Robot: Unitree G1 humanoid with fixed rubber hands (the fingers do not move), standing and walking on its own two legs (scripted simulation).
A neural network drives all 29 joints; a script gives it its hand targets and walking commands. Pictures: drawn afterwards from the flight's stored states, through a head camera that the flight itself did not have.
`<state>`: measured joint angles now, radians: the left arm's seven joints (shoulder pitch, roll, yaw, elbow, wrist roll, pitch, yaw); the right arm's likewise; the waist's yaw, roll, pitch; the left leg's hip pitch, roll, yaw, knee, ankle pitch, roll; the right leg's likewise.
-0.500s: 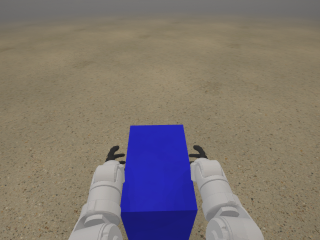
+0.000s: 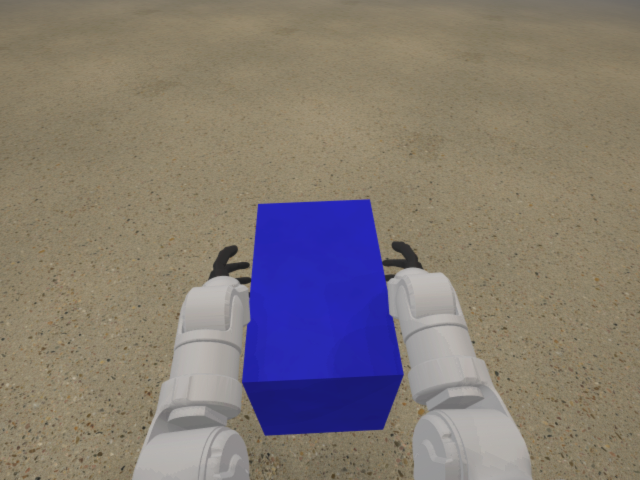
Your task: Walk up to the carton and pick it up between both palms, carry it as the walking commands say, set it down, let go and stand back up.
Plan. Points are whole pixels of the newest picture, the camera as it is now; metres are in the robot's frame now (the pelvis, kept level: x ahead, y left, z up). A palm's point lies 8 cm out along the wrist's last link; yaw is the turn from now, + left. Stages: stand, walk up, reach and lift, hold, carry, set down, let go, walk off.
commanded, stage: carry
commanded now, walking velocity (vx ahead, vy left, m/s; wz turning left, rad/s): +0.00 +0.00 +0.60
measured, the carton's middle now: (319, 313) +0.37 -0.01 +0.01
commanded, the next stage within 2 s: none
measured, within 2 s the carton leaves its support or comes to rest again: neither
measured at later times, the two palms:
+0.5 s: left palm (169, 252) +0.37 +0.19 +0.13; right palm (355, 237) +0.40 -0.05 +0.13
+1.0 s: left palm (96, 304) +0.30 +0.26 +0.12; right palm (303, 275) +0.35 +0.02 +0.11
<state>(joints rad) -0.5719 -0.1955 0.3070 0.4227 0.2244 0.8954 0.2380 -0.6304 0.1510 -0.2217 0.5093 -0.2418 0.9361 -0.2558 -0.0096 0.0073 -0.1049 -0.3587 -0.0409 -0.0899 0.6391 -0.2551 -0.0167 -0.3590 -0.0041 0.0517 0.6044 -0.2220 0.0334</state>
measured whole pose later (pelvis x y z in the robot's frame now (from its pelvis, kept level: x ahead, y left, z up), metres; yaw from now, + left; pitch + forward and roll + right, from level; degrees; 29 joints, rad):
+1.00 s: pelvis -0.06 +0.04 -0.01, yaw +12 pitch +4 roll -5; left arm -0.88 -0.17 0.36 0.27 0.10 1.05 0.37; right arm -0.82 0.17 -0.33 0.23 -0.21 1.09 -0.33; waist 0.04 0.06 0.02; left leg -0.61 -0.09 -0.12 0.67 -0.12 0.06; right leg -0.33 -0.04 -0.11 0.64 -0.40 0.06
